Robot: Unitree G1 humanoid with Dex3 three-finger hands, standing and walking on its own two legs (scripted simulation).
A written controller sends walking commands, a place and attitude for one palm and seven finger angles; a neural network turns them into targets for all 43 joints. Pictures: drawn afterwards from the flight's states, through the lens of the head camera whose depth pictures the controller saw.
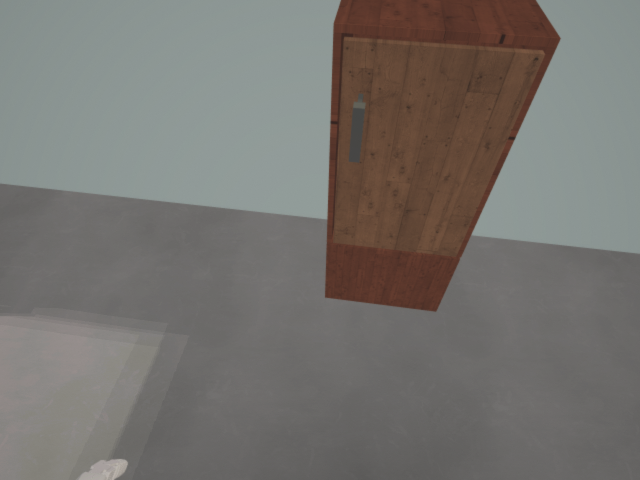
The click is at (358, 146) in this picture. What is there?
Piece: cupboard door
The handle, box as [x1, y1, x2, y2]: [349, 94, 365, 162]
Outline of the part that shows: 362,94 358,95 358,101 354,102 353,104 349,161 358,162 359,160 365,104 362,101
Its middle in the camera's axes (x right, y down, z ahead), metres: +0.08 -0.24 +0.84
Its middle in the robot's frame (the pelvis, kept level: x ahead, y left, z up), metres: +0.80 -0.04 +0.00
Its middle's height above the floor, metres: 0.77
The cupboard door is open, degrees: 0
